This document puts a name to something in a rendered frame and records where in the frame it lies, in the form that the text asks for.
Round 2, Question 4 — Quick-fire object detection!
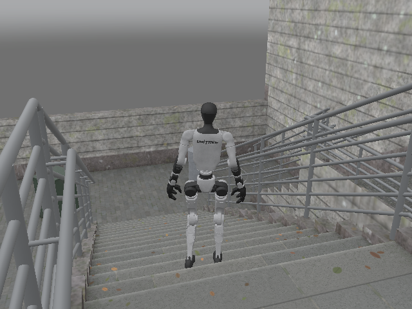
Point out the robot right forearm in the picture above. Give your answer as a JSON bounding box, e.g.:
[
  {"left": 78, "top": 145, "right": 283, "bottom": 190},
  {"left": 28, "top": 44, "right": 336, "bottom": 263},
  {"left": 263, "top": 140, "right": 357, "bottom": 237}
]
[{"left": 231, "top": 158, "right": 245, "bottom": 189}]

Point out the robot right upper arm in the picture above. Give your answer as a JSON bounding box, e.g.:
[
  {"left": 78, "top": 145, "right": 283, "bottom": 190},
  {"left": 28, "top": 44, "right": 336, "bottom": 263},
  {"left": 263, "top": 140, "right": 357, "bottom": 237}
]
[{"left": 221, "top": 131, "right": 238, "bottom": 168}]

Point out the left robot hand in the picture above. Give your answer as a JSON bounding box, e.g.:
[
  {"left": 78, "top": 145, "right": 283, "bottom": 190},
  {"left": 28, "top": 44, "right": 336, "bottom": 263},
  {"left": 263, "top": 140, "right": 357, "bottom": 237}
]
[{"left": 167, "top": 183, "right": 182, "bottom": 200}]

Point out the robot left upper arm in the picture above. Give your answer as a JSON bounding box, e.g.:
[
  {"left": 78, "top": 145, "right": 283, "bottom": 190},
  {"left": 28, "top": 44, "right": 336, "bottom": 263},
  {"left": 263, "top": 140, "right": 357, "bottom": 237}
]
[{"left": 176, "top": 129, "right": 194, "bottom": 165}]

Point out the robot left forearm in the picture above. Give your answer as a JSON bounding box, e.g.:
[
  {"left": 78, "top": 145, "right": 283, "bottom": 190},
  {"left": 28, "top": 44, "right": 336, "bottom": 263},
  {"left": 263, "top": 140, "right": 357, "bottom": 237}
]
[{"left": 169, "top": 156, "right": 183, "bottom": 185}]

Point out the robot head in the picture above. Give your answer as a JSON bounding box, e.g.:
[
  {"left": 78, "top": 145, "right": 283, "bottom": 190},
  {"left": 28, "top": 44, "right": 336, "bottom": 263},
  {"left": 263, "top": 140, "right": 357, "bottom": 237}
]
[{"left": 197, "top": 102, "right": 219, "bottom": 134}]

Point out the right robot hand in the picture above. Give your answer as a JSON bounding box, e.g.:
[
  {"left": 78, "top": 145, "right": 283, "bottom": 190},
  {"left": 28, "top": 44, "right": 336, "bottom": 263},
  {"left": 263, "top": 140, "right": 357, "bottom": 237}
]
[{"left": 231, "top": 186, "right": 246, "bottom": 203}]

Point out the robot right shin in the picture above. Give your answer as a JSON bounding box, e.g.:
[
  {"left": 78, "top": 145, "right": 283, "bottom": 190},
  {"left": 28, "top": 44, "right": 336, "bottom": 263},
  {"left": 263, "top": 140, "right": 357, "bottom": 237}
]
[{"left": 214, "top": 214, "right": 224, "bottom": 259}]

